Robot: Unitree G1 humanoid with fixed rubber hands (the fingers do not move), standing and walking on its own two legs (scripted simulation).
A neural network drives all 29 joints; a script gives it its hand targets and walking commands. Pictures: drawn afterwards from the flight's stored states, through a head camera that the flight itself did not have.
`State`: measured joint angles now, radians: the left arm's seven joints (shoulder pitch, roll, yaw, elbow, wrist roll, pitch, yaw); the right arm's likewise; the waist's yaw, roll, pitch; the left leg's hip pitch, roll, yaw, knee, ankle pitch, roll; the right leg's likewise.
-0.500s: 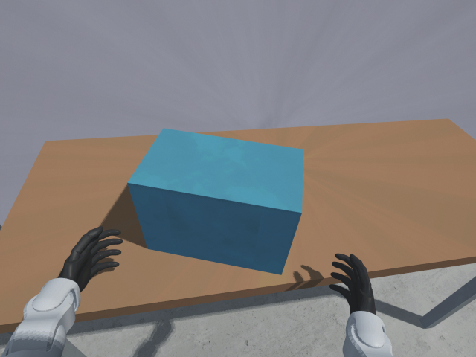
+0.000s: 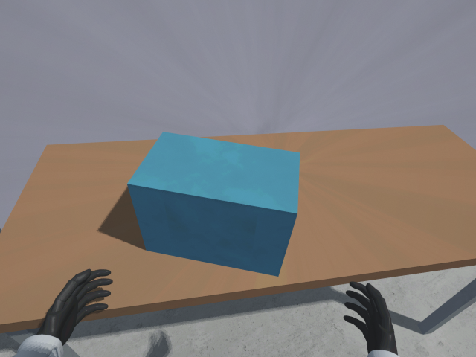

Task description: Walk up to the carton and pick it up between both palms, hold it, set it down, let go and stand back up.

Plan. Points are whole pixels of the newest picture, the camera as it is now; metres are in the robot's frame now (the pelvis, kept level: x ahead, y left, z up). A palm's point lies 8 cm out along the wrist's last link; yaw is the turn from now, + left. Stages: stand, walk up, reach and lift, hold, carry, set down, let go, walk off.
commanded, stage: set down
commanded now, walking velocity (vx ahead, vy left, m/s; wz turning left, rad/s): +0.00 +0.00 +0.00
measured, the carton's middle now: (220, 203) +0.45 +0.00 +0.03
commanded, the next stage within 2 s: let go in 1.98 s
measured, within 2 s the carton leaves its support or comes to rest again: neither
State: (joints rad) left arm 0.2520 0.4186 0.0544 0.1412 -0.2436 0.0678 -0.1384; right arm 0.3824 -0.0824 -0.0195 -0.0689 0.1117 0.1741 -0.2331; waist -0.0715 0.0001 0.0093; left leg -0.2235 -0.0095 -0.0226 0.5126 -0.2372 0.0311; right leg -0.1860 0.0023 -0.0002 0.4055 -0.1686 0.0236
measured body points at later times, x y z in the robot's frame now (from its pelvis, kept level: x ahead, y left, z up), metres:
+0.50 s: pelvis +0.02 -0.01 +0.00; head +0.04 -0.01 +0.45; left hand +0.24 +0.24 +0.00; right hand +0.19 -0.24 +0.01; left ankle +0.03 +0.10 -0.74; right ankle +0.04 -0.14 -0.74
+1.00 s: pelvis +0.03 -0.01 +0.00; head +0.04 -0.01 +0.45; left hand +0.23 +0.24 -0.01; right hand +0.17 -0.24 -0.03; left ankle +0.03 +0.10 -0.74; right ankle +0.04 -0.14 -0.74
